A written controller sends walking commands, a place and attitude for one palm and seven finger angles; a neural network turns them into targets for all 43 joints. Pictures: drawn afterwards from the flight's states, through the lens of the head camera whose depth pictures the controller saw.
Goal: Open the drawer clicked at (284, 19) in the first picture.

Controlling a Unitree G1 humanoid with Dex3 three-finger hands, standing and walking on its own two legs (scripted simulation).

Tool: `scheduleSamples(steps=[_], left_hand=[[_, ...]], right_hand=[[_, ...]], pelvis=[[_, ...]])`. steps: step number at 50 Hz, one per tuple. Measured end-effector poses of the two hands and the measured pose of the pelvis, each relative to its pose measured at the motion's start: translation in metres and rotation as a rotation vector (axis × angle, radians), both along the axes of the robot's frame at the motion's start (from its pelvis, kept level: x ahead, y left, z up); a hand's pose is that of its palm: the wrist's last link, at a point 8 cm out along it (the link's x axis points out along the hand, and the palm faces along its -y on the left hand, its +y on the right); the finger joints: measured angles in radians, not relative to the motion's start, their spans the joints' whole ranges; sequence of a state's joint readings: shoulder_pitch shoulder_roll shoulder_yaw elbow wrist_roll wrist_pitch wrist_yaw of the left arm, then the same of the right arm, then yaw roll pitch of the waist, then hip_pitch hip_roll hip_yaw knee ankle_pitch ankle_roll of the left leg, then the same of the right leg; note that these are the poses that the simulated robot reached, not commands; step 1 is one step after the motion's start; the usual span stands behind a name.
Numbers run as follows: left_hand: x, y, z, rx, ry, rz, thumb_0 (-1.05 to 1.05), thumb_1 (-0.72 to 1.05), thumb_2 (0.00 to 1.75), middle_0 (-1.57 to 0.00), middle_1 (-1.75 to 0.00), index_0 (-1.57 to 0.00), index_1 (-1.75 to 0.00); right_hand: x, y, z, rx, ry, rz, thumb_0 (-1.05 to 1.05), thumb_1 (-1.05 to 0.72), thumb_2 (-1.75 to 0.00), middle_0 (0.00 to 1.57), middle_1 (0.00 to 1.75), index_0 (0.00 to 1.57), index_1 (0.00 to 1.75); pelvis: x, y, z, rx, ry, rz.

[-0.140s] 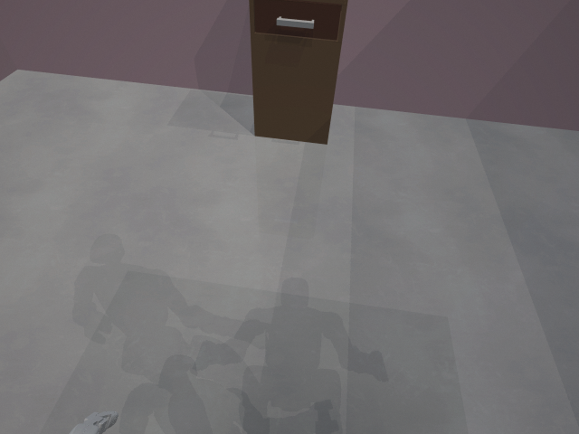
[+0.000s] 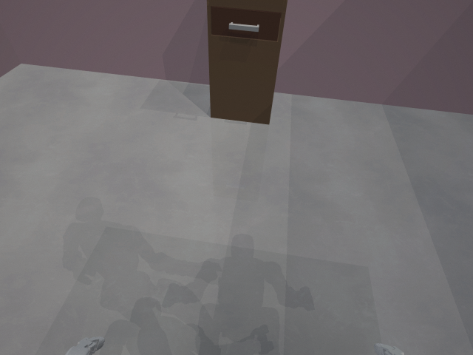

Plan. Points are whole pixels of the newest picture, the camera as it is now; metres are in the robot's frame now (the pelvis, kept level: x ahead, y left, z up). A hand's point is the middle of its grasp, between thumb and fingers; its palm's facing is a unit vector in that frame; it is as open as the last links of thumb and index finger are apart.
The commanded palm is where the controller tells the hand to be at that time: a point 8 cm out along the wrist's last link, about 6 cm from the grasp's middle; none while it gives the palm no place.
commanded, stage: stand and wait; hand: left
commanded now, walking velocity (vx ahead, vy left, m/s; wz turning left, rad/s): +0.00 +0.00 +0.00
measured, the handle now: (244, 26) +1.77 +0.05 -0.10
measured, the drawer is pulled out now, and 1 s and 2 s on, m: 0.00 0.00 0.00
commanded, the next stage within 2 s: look at it before walking up in 0.88 s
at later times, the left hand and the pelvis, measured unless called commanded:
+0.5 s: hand out of the picture +0.04 +0.23 -0.15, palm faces -0.02 -0.94 -0.33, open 7.4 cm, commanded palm none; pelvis -0.02 -0.02 +0.01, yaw +0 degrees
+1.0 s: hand out of the picture +0.04 +0.22 -0.15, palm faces -0.04 -0.95 -0.32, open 7.4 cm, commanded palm none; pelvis -0.03 -0.03 +0.01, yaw +0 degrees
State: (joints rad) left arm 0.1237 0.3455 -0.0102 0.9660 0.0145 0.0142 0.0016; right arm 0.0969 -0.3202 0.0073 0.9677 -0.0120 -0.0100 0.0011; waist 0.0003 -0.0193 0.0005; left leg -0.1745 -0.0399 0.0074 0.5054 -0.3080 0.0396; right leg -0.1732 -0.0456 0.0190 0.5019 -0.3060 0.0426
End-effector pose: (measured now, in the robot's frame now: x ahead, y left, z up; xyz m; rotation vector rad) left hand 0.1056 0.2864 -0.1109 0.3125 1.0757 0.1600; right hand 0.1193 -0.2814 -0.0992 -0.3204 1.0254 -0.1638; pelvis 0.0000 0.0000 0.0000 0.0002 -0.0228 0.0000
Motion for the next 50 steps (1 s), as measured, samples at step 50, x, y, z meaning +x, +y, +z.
scheduleSamples(steps=[50], left_hand=[[-0.068,-0.025,-0.004,-0.006,0.13,0.03,0.01,0.91,0.9,-0.2,-0.3,-0.2,-0.3]], right_hand=[[-0.087,-0.034,-0.012,0.008,0.191,-0.07,0.0,-0.9,-0.9,0.2,0.3,0.21,0.3]], pelvis=[[-0.031,-0.026,0.009,0.003,-0.012,0.0]])
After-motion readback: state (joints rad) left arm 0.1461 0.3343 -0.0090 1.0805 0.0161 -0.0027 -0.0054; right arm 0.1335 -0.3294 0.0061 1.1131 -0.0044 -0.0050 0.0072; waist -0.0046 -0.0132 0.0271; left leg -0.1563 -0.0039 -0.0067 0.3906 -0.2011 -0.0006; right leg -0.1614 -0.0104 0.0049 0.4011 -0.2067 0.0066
